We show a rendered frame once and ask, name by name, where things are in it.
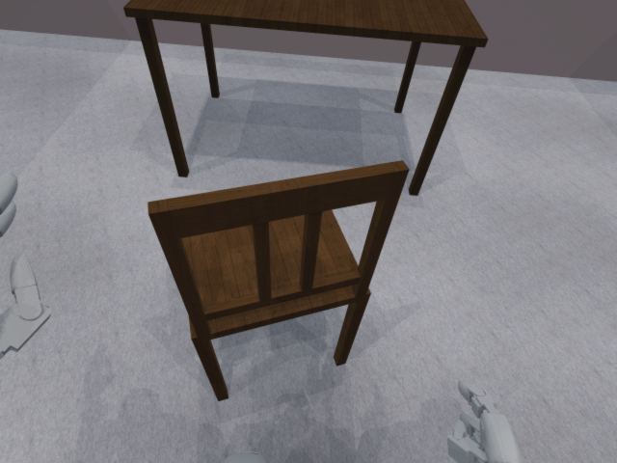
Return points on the robot right hand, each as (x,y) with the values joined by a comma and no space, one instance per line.
(491,440)

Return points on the robot left hand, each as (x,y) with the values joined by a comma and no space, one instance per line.
(18,324)

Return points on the chair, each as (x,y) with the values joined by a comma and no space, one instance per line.
(255,255)

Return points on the table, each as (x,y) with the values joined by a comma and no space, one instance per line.
(434,21)

